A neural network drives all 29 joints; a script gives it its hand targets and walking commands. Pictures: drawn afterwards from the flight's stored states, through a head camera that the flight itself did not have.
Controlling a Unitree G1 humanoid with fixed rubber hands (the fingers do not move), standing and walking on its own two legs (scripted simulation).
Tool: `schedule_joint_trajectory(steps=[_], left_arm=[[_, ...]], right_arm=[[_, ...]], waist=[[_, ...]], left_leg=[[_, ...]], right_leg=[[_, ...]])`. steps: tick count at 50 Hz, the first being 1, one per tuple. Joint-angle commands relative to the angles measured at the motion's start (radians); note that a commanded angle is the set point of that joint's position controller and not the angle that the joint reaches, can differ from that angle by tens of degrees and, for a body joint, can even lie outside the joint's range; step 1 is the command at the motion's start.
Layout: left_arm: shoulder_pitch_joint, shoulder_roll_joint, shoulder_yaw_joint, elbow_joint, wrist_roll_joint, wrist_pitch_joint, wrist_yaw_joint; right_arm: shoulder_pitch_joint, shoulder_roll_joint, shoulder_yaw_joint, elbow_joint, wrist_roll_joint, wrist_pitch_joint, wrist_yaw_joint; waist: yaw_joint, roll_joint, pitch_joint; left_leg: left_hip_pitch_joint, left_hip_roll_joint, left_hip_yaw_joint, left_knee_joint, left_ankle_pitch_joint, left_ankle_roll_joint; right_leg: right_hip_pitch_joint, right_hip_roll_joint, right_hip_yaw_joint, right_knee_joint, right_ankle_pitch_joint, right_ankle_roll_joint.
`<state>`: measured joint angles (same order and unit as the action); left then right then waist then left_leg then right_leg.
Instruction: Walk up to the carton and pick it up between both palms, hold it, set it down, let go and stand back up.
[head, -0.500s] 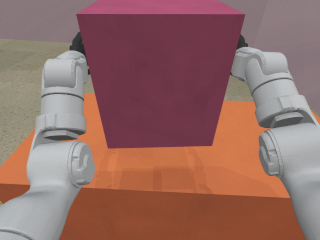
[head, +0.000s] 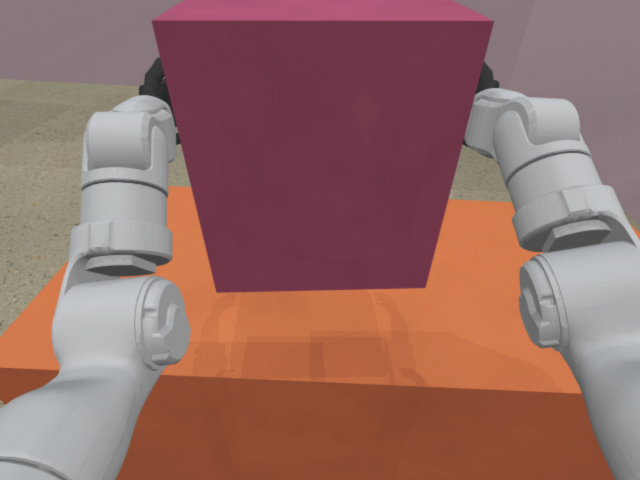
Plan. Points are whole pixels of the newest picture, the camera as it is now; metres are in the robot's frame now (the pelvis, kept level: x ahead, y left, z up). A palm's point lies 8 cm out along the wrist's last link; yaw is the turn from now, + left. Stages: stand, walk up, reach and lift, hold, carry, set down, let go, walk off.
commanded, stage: hold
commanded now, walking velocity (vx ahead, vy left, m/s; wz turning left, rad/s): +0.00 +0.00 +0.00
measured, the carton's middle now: (319, 145) +0.39 +0.00 +0.30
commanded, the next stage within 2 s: set down in 1.66 s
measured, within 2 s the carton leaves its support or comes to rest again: neither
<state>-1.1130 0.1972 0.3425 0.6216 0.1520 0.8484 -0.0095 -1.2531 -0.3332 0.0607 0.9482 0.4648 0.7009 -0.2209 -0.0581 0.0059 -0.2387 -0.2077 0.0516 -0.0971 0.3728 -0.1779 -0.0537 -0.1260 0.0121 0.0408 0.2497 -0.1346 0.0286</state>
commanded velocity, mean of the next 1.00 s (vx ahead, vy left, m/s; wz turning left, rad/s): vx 0.00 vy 0.00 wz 0.00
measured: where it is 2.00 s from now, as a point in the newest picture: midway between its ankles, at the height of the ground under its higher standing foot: outside the picture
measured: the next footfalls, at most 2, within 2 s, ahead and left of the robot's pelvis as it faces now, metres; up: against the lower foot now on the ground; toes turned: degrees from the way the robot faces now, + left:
none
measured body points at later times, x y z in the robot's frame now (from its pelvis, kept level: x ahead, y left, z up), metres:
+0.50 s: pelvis +0.01 +0.00 +0.00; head -0.08 +0.02 +0.44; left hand +0.40 +0.18 +0.33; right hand +0.39 -0.18 +0.34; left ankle +0.01 +0.15 -0.75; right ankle +0.00 -0.14 -0.75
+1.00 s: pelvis +0.00 +0.00 +0.00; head -0.09 +0.02 +0.44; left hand +0.39 +0.18 +0.33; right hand +0.38 -0.18 +0.35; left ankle +0.01 +0.15 -0.75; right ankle +0.00 -0.14 -0.75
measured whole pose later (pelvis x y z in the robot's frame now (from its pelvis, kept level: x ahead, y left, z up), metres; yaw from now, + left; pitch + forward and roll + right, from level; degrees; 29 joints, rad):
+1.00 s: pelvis +0.00 +0.00 +0.00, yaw +0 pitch +0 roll -2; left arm -1.11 0.19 0.34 0.61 0.15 0.86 -0.01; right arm -1.26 -0.34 0.07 0.96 0.49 0.70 -0.22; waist -0.06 0.01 -0.25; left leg -0.21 0.05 -0.10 0.38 -0.18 -0.05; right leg -0.12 0.02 0.06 0.25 -0.13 0.03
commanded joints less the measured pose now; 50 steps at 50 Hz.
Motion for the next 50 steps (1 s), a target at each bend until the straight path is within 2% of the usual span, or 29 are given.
schedule_joint_trajectory(steps=[1, 3, 5, 7, 8, 9, 10, 11, 13, 15, 18, 20, 22, 24, 25, 27, 31, 32, 33, 36, 38, 39, 42, 43, 45, 46, 48, 49, 50], left_arm=[[-0.715, -0.561, -0.260, -0.096, -0.182, -0.051, -0.142], [-0.706, -0.559, -0.268, -0.115, -0.193, -0.051, -0.148], [-0.732, -0.549, -0.261, -0.146, -0.199, -0.060, -0.144], [-0.732, -0.566, -0.280, -0.177, -0.201, -0.058, -0.137], [-0.731, -0.564, -0.280, -0.158, -0.188, -0.054, -0.138], [-0.714, -0.564, -0.270, -0.133, -0.187, -0.050, -0.139], [-0.730, -0.569, -0.287, -0.161, -0.197, -0.055, -0.139], [-0.742, -0.566, -0.297, -0.200, -0.201, -0.061, -0.135], [-0.727, -0.568, -0.290, -0.157, -0.199, -0.049, -0.139], [-0.733, -0.567, -0.295, -0.161, -0.198, -0.052, -0.136], [-0.723, -0.585, -0.312, -0.194, -0.202, -0.047, -0.136], [-0.714, -0.541, -0.270, -0.160, -0.185, -0.046, -0.139], [-0.718, -0.546, -0.279, -0.197, -0.194, -0.048, -0.140], [-0.709, -0.546, -0.300, -0.215, -0.202, -0.045, -0.140], [-0.698, -0.541, -0.273, -0.163, -0.190, -0.038, -0.143], [-0.675, -0.534, -0.253, -0.150, -0.179, -0.033, -0.149], [-0.716, -0.570, -0.299, -0.177, -0.202, -0.044, -0.152], [-0.719, -0.572, -0.293, -0.177, -0.195, -0.042, -0.148], [-0.733, -0.577, -0.300, -0.181, -0.200, -0.043, -0.146], [-0.729, -0.570, -0.296, -0.181, -0.201, -0.045, -0.140], [-0.718, -0.580, -0.308, -0.155, -0.198, -0.044, -0.141], [-0.720, -0.568, -0.293, -0.137, -0.194, -0.042, -0.141], [-0.762, -0.565, -0.290, -0.140, -0.195, -0.054, -0.137], [-0.763, -0.578, -0.301, -0.156, -0.208, -0.057, -0.132], [-0.761, -0.568, -0.288, -0.180, -0.203, -0.061, -0.125], [-0.763, -0.564, -0.300, -0.189, -0.209, -0.063, -0.124], [-0.726, -0.557, -0.267, -0.100, -0.193, -0.046, -0.132], [-0.724, -0.546, -0.234, -0.058, -0.172, -0.048, -0.140], [-0.727, -0.549, -0.235, -0.026, -0.163, -0.044, -0.143]], right_arm=[[-0.747, 0.637, 0.069, -0.245, 0.172, -0.008, 0.149], [-0.747, 0.647, 0.086, -0.287, 0.180, -0.010, 0.144], [-0.766, 0.669, 0.108, -0.323, 0.193, -0.017, 0.141], [-0.780, 0.671, 0.114, -0.351, 0.203, -0.017, 0.142], [-0.761, 0.658, 0.093, -0.316, 0.196, -0.015, 0.142], [-0.771, 0.654, 0.097, -0.321, 0.193, -0.015, 0.144], [-0.748, 0.659, 0.091, -0.329, 0.189, -0.017, 0.144], [-0.759, 0.670, 0.105, -0.342, 0.197, -0.022, 0.142], [-0.764, 0.642, 0.090, -0.317, 0.190, -0.012, 0.142], [-0.771, 0.657, 0.095, -0.323, 0.192, -0.017, 0.146], [-0.750, 0.651, 0.095, -0.315, 0.203, -0.011, 0.140], [-0.738, 0.660, 0.104, -0.309, 0.198, -0.004, 0.141], [-0.755, 0.681, 0.121, -0.352, 0.206, -0.009, 0.134], [-0.738, 0.671, 0.123, -0.362, 0.216, -0.011, 0.129], [-0.763, 0.661, 0.124, -0.353, 0.208, -0.007, 0.129], [-0.744, 0.661, 0.129, -0.345, 0.203, -0.003, 0.128], [-0.763, 0.663, 0.109, -0.372, 0.198, -0.013, 0.130], [-0.770, 0.661, 0.120, -0.364, 0.205, -0.010, 0.133], [-0.764, 0.662, 0.105, -0.338, 0.200, -0.007, 0.132], [-0.760, 0.653, 0.100, -0.340, 0.199, -0.009, 0.136], [-0.750, 0.646, 0.081, -0.306, 0.181, -0.007, 0.139], [-0.759, 0.646, 0.075, -0.305, 0.170, -0.007, 0.144], [-0.773, 0.678, 0.081, -0.285, 0.182, -0.008, 0.147], [-0.799, 0.675, 0.092, -0.319, 0.189, -0.015, 0.149], [-0.780, 0.689, 0.108, -0.320, 0.200, -0.013, 0.152], [-0.761, 0.679, 0.108, -0.310, 0.205, -0.010, 0.150], [-0.742, 0.638, 0.073, -0.249, 0.190, -0.002, 0.151], [-0.749, 0.643, 0.074, -0.241, 0.172, 0.000, 0.150], [-0.776, 0.643, 0.051, -0.237, 0.151, -0.006, 0.153]], waist=[[-0.004, 0.049, -0.241], [-0.015, 0.017, -0.261], [0.002, 0.003, -0.296], [0.000, 0.030, -0.319], [-0.001, 0.053, -0.291], [0.003, 0.043, -0.269], [-0.011, 0.042, -0.290], [-0.005, 0.041, -0.318], [-0.018, 0.042, -0.264], [-0.004, 0.044, -0.269], [-0.019, 0.059, -0.280], [-0.009, 0.021, -0.260], [-0.007, 0.018, -0.303], [-0.010, 0.047, -0.338], [-0.002, 0.022, -0.274], [0.004, 0.009, -0.255], [-0.015, 0.028, -0.282], [-0.006, 0.039, -0.271], [-0.020, 0.045, -0.269], [-0.012, 0.049, -0.269], [-0.023, 0.051, -0.256], [-0.019, 0.026, -0.246], [-0.010, 0.039, -0.264], [-0.001, 0.058, -0.290], [0.013, 0.041, -0.323], [0.007, 0.048, -0.338], [-0.007, 0.041, -0.234], [0.004, 0.019, -0.191], [-0.002, 0.003, -0.171]], left_leg=[[0.047, -0.083, 0.057, -0.048, 0.182, -0.017], [0.054, -0.086, 0.061, -0.046, 0.189, -0.010], [0.067, -0.096, 0.063, -0.034, 0.220, -0.008], [0.082, -0.093, 0.059, -0.026, 0.246, -0.014], [0.078, -0.093, 0.060, -0.031, 0.230, -0.018], [0.073, -0.085, 0.058, -0.037, 0.212, -0.015], [0.079, -0.089, 0.060, -0.032, 0.213, -0.018], [0.091, -0.094, 0.062, -0.022, 0.239, -0.019], [0.074, -0.092, 0.052, -0.033, 0.214, -0.017], [0.062, -0.091, 0.056, -0.035, 0.195, -0.016], [0.077, -0.086, 0.051, -0.022, 0.244, -0.028], [0.071, -0.092, 0.054, -0.027, 0.224, -0.014], [0.084, -0.099, 0.055, -0.023, 0.248, -0.011], [0.096, -0.099, 0.061, -0.009, 0.279, -0.024], [0.078, -0.097, 0.062, -0.019, 0.248, -0.015], [0.074, -0.098, 0.064, -0.026, 0.241, -0.009], [0.071, -0.094, 0.061, -0.029, 0.235, -0.017], [0.071, -0.091, 0.056, -0.026, 0.246, -0.020], [0.076, -0.090, 0.053, -0.028, 0.249, -0.026], [0.075, -0.089, 0.054, -0.030, 0.214, -0.024], [0.062, -0.086, 0.056, -0.040, 0.190, -0.026], [0.064, -0.086, 0.055, -0.049, 0.170, -0.014], [0.051, -0.098, 0.060, -0.047, 0.138, -0.010], [0.050, -0.093, 0.055, -0.038, 0.162, -0.011], [0.067, -0.091, 0.056, -0.033, 0.197, -0.013], [0.083, -0.091, 0.054, -0.023, 0.226, -0.016], [0.057, -0.086, 0.059, -0.043, 0.166, -0.015], [0.034, -0.090, 0.064, -0.059, 0.114, -0.002], [0.027, -0.088, 0.063, -0.067, 0.077, 0.005]], right_leg=[[0.130, 0.079, 0.004, -0.018, 0.137, -0.018], [0.143, 0.076, 0.009, -0.019, 0.172, -0.010], [0.151, 0.078, 0.007, -0.007, 0.212, -0.004], [0.150, 0.080, 0.004, -0.003, 0.219, -0.011], [0.143, 0.082, 0.002, -0.010, 0.196, -0.010], [0.136, 0.079, 0.003, -0.016, 0.171, -0.015], [0.129, 0.079, 0.002, -0.010, 0.177, -0.009], [0.137, 0.078, 0.008, -0.006, 0.211, -0.006], [0.126, 0.079, 0.004, -0.014, 0.176, -0.010], [0.124, 0.079, 0.004, -0.012, 0.166, -0.012], [0.141, 0.081, 0.003, -0.002, 0.202, -0.014], [0.156, 0.077, 0.005, -0.009, 0.211, -0.004], [0.154, 0.079, 0.008, 0.000, 0.248, -0.001], [0.166, 0.080, -0.001, 0.010, 0.288, 0.001], [0.151, 0.081, 0.001, 0.002, 0.248, -0.001], [0.154, 0.079, 0.010, -0.006, 0.244, -0.004], [0.147, 0.082, 0.006, -0.005, 0.221, -0.010], [0.151, 0.083, 0.008, -0.004, 0.225, -0.013], [0.143, 0.085, 0.007, -0.007, 0.208, -0.017], [0.125, 0.082, 0.002, -0.006, 0.176, -0.017], [0.119, 0.082, 0.000, -0.011, 0.152, -0.018], [0.109, 0.082, 0.002, -0.019, 0.131, -0.016], [0.104, 0.070, 0.010, -0.014, 0.116, -0.012], [0.106, 0.074, 0.015, -0.007, 0.133, -0.021], [0.136, 0.081, 0.003, 0.003, 0.168, -0.015], [0.134, 0.081, 0.010, 0.003, 0.192, -0.011], [0.107, 0.076, 0.003, -0.024, 0.131, -0.010], [0.087, 0.072, 0.014, -0.028, 0.084, -0.014], [0.068, 0.073, 0.011, -0.040, 0.052, -0.015]])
